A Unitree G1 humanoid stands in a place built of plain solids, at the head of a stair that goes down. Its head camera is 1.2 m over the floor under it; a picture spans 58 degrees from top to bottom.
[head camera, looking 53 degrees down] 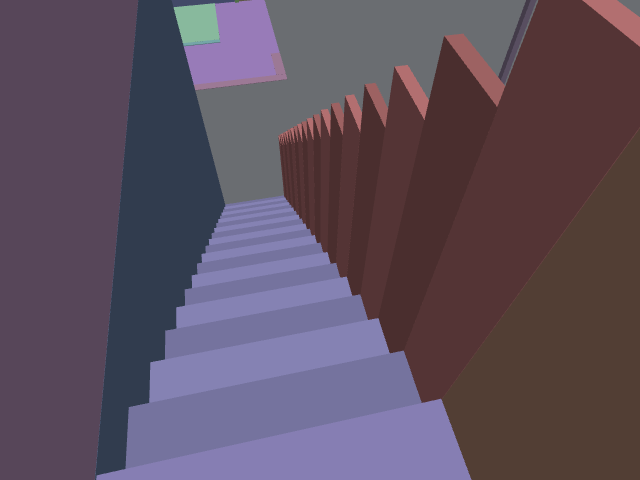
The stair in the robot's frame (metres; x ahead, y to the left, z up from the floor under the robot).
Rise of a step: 0.20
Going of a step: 0.23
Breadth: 0.90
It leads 12 degrees to the left of straight ahead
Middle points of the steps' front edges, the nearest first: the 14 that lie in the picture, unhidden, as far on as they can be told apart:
0.27 0.11 0.00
0.49 0.16 -0.19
0.71 0.20 -0.39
0.93 0.25 -0.59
1.16 0.30 -0.78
1.38 0.34 -0.98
1.60 0.39 -1.17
1.82 0.44 -1.37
2.04 0.48 -1.56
2.26 0.53 -1.76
2.48 0.58 -1.95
2.70 0.62 -2.15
2.92 0.67 -2.35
3.15 0.72 -2.54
